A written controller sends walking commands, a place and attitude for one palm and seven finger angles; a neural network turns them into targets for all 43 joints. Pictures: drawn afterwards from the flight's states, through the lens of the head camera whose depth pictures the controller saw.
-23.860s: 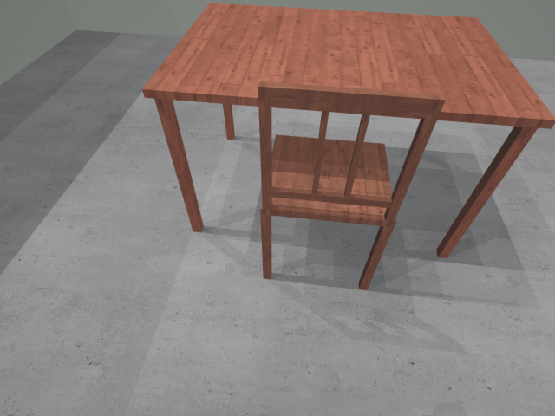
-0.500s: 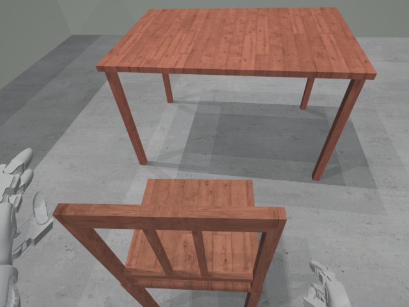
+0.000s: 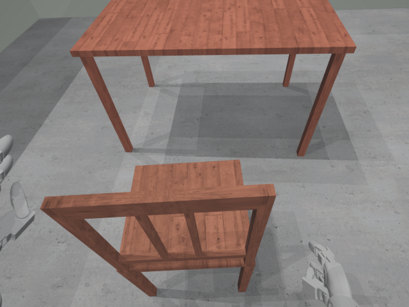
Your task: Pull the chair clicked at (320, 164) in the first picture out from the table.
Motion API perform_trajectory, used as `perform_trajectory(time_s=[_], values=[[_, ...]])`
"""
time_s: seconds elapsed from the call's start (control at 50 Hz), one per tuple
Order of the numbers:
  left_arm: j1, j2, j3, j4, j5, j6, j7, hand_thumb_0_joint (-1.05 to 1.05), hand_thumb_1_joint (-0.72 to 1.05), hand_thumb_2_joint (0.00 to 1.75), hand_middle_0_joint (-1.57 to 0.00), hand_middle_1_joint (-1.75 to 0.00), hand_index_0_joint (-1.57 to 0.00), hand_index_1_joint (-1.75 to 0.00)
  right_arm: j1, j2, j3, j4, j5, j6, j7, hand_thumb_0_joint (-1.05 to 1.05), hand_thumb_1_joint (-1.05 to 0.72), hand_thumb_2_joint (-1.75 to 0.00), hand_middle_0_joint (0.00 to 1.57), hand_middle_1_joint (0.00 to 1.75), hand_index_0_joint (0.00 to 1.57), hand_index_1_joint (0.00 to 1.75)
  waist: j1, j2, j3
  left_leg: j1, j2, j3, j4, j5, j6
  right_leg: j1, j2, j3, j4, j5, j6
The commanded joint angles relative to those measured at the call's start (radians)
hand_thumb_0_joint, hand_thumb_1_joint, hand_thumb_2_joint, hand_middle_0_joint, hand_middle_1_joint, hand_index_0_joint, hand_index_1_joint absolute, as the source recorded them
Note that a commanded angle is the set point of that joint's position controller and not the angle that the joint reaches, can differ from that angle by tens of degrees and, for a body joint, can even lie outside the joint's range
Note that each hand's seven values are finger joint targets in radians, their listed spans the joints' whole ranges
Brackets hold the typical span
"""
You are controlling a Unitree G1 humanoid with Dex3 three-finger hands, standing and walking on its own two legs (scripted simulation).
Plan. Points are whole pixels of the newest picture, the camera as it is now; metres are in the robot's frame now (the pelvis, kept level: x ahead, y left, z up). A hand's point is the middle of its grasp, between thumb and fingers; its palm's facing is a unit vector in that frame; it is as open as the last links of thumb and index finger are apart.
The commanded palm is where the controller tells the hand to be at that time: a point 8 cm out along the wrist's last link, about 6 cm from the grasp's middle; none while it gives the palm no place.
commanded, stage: step back with the hand held close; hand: left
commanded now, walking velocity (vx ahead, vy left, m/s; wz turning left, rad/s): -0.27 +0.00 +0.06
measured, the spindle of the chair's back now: (154, 237) +0.28 +0.16 -0.11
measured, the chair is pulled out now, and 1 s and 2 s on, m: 0.60 0.60 0.60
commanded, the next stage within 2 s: stop stepping back and stand still in 1.42 s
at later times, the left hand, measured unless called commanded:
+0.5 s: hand out of the picture +0.14 +0.28 +0.16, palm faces +0.45 -0.72 -0.53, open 7.4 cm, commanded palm +0.08 +0.31 +0.17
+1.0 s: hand out of the picture +0.13 +0.26 +0.16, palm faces +0.45 -0.70 -0.55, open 7.4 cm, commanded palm +0.06 +0.29 +0.17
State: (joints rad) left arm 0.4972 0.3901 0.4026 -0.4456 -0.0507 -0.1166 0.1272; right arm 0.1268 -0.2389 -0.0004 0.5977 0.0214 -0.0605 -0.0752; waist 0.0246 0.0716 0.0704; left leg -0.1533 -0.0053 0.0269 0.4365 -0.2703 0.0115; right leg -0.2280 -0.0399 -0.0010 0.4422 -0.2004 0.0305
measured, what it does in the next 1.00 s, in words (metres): shifts its weight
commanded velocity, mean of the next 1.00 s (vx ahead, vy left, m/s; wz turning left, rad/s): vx -0.33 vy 0.00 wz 0.02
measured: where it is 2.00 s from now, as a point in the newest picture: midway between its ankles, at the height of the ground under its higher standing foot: outside the picture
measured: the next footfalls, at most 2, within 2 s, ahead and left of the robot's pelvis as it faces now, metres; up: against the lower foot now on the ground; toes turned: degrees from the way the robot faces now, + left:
left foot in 1.22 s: -0.06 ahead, +0.13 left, +0.00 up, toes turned +5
right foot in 1.44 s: -0.14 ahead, -0.15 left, +0.00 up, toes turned +3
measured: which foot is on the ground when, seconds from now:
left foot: down 0.00-1.00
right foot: down 0.00-1.00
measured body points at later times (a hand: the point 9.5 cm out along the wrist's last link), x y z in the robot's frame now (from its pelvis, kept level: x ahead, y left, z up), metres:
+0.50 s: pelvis -0.06 +0.00 -0.01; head -0.03 +0.00 +0.44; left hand +0.11 +0.31 +0.18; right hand +0.12 -0.23 -0.10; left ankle -0.02 +0.11 -0.74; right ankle +0.02 -0.14 -0.74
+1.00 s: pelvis -0.06 -0.01 -0.02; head -0.01 +0.00 +0.43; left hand +0.10 +0.30 +0.19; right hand +0.12 -0.23 -0.11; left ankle -0.02 +0.11 -0.74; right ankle -0.02 -0.15 -0.74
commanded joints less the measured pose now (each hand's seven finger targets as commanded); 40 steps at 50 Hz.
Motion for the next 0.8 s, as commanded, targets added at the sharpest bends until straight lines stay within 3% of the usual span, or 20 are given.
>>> perform_trajectory(time_s=[0.0, 0.02, 0.18, 0.3, 0.32, 0.36, 0.42, 0.46, 0.5, 0.52, 0.54, 0.58, 0.62, 0.68, 0.72, 0.74, 0.78], values=[[0.097, 0.205, 0.167, -0.210, 0.000, -0.071, 0.034, 0.00, 0.90, 0.90, -0.20, -0.30, -0.20, -0.30, -0.074, -0.090, -0.053, -0.153, 0.002, -0.036, -0.017, 0.00, -0.90, -0.90, 0.20, 0.30, 0.20, 0.30, 0.014, -0.042, -0.215, 0.002, 0.143, -0.128, -0.041, 0.400, 0.031, 0.084, -0.091, 0.069, 0.025, 0.324, -0.048], [0.088, 0.229, 0.189, -0.223, 0.000, -0.074, 0.037, 0.00, 0.90, 0.90, -0.20, -0.30, -0.20, -0.30, -0.071, -0.096, -0.059, -0.149, 0.004, -0.038, -0.020, 0.00, -0.90, -0.90, 0.20, 0.30, 0.20, 0.30, 0.011, -0.032, -0.223, -0.010, 0.142, -0.134, -0.048, 0.375, 0.031, 0.088, -0.088, 0.072, 0.034, 0.306, -0.050], [0.062, 0.208, 0.158, -0.229, -0.002, -0.099, 0.050, 0.00, 0.90, 0.90, -0.20, -0.30, -0.20, -0.30, -0.036, -0.094, -0.057, -0.142, 0.003, -0.067, -0.035, 0.00, -0.90, -0.90, 0.20, 0.30, 0.20, 0.30, -0.001, -0.057, -0.173, -0.114, 0.110, -0.138, 0.008, 0.103, 0.029, 0.003, -0.114, 0.124, -0.008, 0.189, -0.071], [0.029, 0.223, 0.164, -0.242, 0.007, -0.107, 0.067, 0.00, 0.90, 0.90, -0.20, -0.30, -0.20, -0.30, -0.022, -0.098, -0.050, -0.142, 0.000, -0.085, -0.037, 0.00, -0.90, -0.90, 0.20, 0.30, 0.20, 0.30, -0.005, -0.083, -0.127, -0.193, 0.093, -0.154, -0.001, -0.166, 0.037, -0.077, -0.117, 0.145, -0.070, -0.113, -0.077], [0.027, 0.244, 0.180, -0.248, 0.010, -0.110, 0.071, 0.00, 0.90, 0.90, -0.20, -0.30, -0.20, -0.30, -0.023, -0.106, -0.054, -0.138, 0.001, -0.088, -0.040, 0.00, -0.90, -0.90, 0.20, 0.30, 0.20, 0.30, -0.007, -0.048, -0.123, -0.208, 0.100, -0.161, -0.018, -0.206, 0.041, -0.079, -0.109, 0.143, -0.076, -0.149, -0.076], [0.024, 0.228, 0.168, -0.264, 0.016, -0.120, 0.073, 0.00, 0.90, 0.90, -0.20, -0.30, -0.20, -0.30, -0.018, -0.103, -0.046, -0.149, 0.000, -0.095, -0.040, 0.00, -0.90, -0.90, 0.20, 0.30, 0.20, 0.30, -0.006, -0.019, -0.111, -0.260, 0.117, -0.186, -0.061, -0.254, 0.049, -0.059, -0.083, 0.115, -0.047, -0.189, -0.059], [0.027, 0.228, 0.179, -0.249, 0.025, -0.126, 0.076, 0.00, 0.90, 0.90, -0.20, -0.30, -0.20, -0.30, -0.019, -0.111, -0.047, -0.148, 0.003, -0.108, -0.041, 0.00, -0.90, -0.90, 0.20, 0.30, 0.20, 0.30, -0.007, 0.071, -0.101, -0.361, 0.159, -0.228, -0.144, -0.318, 0.067, 0.028, -0.038, 0.066, 0.041, -0.153, -0.033], [0.038, 0.219, 0.179, -0.251, 0.027, -0.131, 0.075, 0.00, 0.90, 0.90, -0.20, -0.30, -0.20, -0.30, -0.009, -0.104, -0.047, -0.152, 0.003, -0.115, -0.037, 0.00, -0.90, -0.90, 0.20, 0.30, 0.20, 0.30, -0.002, 0.056, -0.124, -0.382, 0.168, -0.230, -0.132, -0.250, 0.071, 0.081, -0.033, 0.043, 0.088, -0.040, -0.027], [0.044, 0.212, 0.173, -0.246, 0.021, -0.132, 0.068, 0.00, 0.90, 0.90, -0.20, -0.30, -0.20, -0.30, -0.005, -0.099, -0.048, -0.150, -0.002, -0.120, -0.032, 0.00, -0.90, -0.90, 0.20, 0.30, 0.20, 0.30, -0.002, 0.009, -0.136, -0.349, 0.150, -0.207, -0.090, -0.188, 0.059, 0.066, -0.049, 0.068, 0.065, 0.019, -0.035], [0.040, 0.223, 0.185, -0.235, 0.022, -0.132, 0.068, 0.00, 0.90, 0.90, -0.20, -0.30, -0.20, -0.30, -0.006, -0.102, -0.051, -0.139, -0.004, -0.122, -0.032, 0.00, -0.90, -0.90, 0.20, 0.30, 0.20, 0.30, -0.004, 0.039, -0.133, -0.368, 0.145, -0.196, -0.093, -0.228, 0.059, 0.076, -0.057, 0.083, 0.056, -0.009, -0.039], [0.033, 0.202, 0.166, -0.247, 0.022, -0.135, 0.066, 0.00, 0.90, 0.90, -0.20, -0.30, -0.20, -0.30, 0.004, -0.100, -0.050, -0.144, -0.003, -0.123, -0.028, 0.00, -0.90, -0.90, 0.20, 0.30, 0.20, 0.30, -0.006, 0.030, -0.116, -0.390, 0.142, -0.195, -0.084, -0.276, 0.058, 0.064, -0.059, 0.090, 0.052, -0.048, -0.043], [0.012, 0.207, 0.162, -0.259, 0.025, -0.140, 0.065, 0.00, 0.90, 0.90, -0.20, -0.30, -0.20, -0.30, 0.012, -0.103, -0.053, -0.145, -0.006, -0.123, -0.023, 0.00, -0.90, -0.90, 0.20, 0.30, 0.20, 0.30, -0.009, -0.035, -0.081, -0.384, 0.114, -0.182, -0.023, -0.292, 0.050, -0.006, -0.082, 0.134, -0.002, -0.085, -0.068], [0.013, 0.232, 0.179, -0.259, 0.021, -0.143, 0.069, 0.00, 0.90, 0.90, -0.20, -0.30, -0.20, -0.30, 0.020, -0.104, -0.058, -0.129, -0.011, -0.122, -0.022, 0.00, -0.90, -0.90, 0.20, 0.30, 0.20, 0.30, -0.013, -0.077, -0.096, -0.320, 0.088, -0.154, 0.051, -0.244, 0.036, -0.066, -0.127, 0.180, -0.058, -0.079, -0.101], [0.029, 0.233, 0.187, -0.288, 0.017, -0.153, 0.073, 0.00, 0.90, 0.90, -0.20, -0.30, -0.20, -0.30, 0.022, -0.093, -0.059, -0.125, -0.016, -0.122, -0.016, 0.00, -0.90, -0.90, 0.20, 0.30, 0.20, 0.30, -0.012, -0.096, -0.156, -0.252, 0.083, -0.157, 0.090, -0.121, 0.027, -0.082, -0.154, 0.167, -0.036, 0.011, -0.119], [0.059, 0.256, 0.216, -0.284, 0.012, -0.155, 0.076, 0.00, 0.90, 0.90, -0.20, -0.30, -0.20, -0.30, 0.013, -0.097, -0.067, -0.119, -0.012, -0.120, -0.019, 0.00, -0.90, -0.90, 0.20, 0.30, 0.20, 0.30, -0.012, -0.056, -0.186, -0.247, 0.101, -0.174, 0.059, -0.110, 0.031, -0.067, -0.137, 0.149, -0.011, 0.002, -0.110], [0.069, 0.237, 0.208, -0.302, 0.012, -0.161, 0.074, 0.00, 0.90, 0.90, -0.20, -0.30, -0.20, -0.30, 0.014, -0.094, -0.062, -0.127, -0.013, -0.120, -0.018, 0.00, -0.90, -0.90, 0.20, 0.30, 0.20, 0.30, -0.011, -0.019, -0.191, -0.265, 0.118, -0.200, 0.020, -0.101, 0.037, -0.050, -0.112, 0.117, 0.029, 0.001, -0.097], [0.072, 0.246, 0.229, -0.316, 0.020, -0.174, 0.074, 0.00, 0.90, 0.90, -0.20, -0.30, -0.20, -0.30, -0.008, -0.099, -0.061, -0.132, -0.013, -0.127, -0.023, 0.00, -0.90, -0.90, 0.20, 0.30, 0.20, 0.30, -0.007, 0.067, -0.191, -0.351, 0.189, -0.263, -0.074, -0.080, 0.068, 0.024, -0.044, 0.052, 0.155, 0.041, -0.055]])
